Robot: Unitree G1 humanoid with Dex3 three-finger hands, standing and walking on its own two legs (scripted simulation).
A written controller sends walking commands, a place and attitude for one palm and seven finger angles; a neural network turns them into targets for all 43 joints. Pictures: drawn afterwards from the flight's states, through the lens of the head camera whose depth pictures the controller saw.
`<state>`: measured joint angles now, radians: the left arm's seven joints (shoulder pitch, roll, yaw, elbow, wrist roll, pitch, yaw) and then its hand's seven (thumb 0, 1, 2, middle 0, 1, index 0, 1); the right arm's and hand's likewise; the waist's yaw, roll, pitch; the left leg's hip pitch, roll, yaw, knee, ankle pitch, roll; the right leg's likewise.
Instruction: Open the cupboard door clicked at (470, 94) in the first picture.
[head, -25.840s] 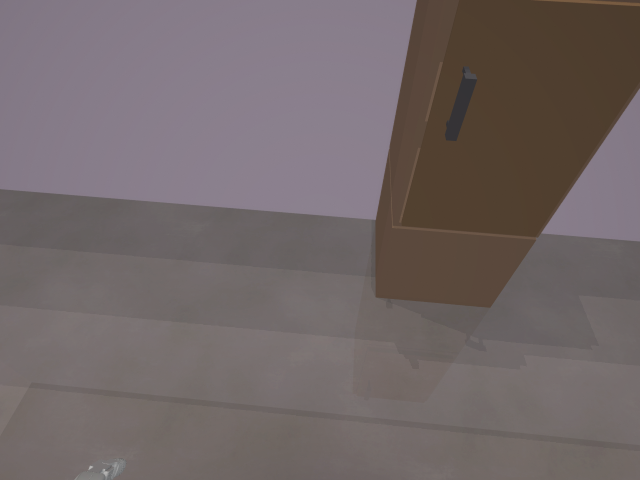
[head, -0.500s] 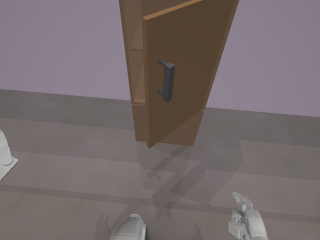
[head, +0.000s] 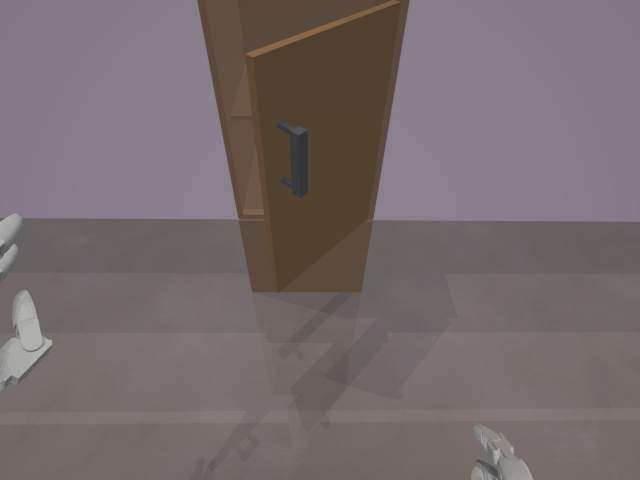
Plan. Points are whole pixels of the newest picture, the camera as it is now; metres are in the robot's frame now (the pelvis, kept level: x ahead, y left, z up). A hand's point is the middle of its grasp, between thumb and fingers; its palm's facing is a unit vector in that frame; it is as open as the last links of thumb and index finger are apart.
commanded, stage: stop stepping back and stand still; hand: left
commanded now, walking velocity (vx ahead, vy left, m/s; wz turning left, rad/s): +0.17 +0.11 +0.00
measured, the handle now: (291, 159) +0.63 +0.09 +0.06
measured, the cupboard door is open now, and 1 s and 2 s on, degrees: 47 47 47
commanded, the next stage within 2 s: let the arm hang, fingers relaxed in 0.18 s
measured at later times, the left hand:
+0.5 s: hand out of the picture +0.12 +0.22 -0.13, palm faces +0.04 -0.95 -0.30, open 7.4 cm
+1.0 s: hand out of the picture -0.05 +0.23 -0.16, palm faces +0.07 -0.97 -0.25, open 7.4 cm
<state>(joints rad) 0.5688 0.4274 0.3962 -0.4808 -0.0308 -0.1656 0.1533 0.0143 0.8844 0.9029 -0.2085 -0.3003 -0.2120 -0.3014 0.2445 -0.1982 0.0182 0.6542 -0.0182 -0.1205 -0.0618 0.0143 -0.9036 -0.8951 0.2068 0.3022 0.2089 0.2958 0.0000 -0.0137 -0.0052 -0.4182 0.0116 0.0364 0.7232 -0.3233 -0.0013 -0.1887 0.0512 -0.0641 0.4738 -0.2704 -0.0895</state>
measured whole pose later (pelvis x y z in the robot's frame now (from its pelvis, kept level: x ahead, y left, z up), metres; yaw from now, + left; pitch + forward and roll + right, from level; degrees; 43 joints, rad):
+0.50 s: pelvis -0.01 +0.02 -0.01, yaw +3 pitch -1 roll +1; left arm 0.24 0.23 0.02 0.67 0.03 0.04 0.00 0.01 0.90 0.90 -0.19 -0.30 -0.20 -0.30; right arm 0.16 -0.25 0.00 0.84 -0.03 0.00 0.01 0.01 -0.91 -0.90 0.20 0.30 0.20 0.29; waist -0.03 0.03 0.02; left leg -0.31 0.00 0.02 0.60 -0.27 0.00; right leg -0.25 0.01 -0.05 0.63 -0.36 -0.05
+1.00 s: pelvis -0.01 +0.03 +0.01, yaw +3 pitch -2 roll +0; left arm 0.29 0.20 0.01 1.18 0.01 0.01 0.02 0.01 0.91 0.90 -0.20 -0.30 -0.20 -0.30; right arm 0.26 -0.19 0.00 1.14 -0.02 0.02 -0.02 0.01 -0.91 -0.90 0.20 0.30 0.20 0.29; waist 0.00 0.03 0.07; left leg -0.21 -0.01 0.03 0.39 -0.15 0.02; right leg -0.14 0.01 -0.04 0.41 -0.23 -0.03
